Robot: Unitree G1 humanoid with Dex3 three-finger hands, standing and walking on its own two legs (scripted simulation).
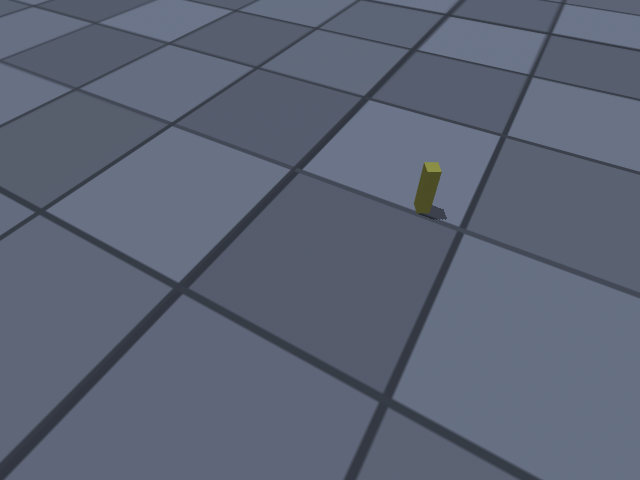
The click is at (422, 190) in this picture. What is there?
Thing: carton on end
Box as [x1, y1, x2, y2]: [414, 162, 441, 212]
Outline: 437,162 424,162 414,201 416,212 429,212 441,172
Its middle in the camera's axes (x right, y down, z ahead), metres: +0.48 -0.23 +1.73
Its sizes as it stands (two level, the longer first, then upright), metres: 0.066 0.060 0.240
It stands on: the floor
